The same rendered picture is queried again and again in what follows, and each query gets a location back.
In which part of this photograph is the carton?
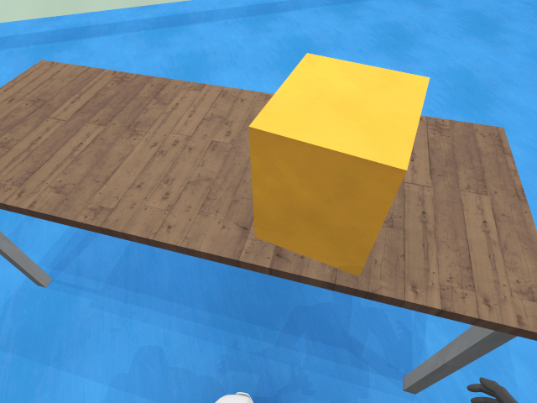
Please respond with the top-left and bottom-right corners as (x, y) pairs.
(249, 53), (430, 276)

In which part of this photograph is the table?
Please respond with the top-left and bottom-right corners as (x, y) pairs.
(0, 60), (537, 395)

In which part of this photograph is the robot right hand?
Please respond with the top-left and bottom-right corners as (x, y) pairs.
(467, 377), (518, 403)

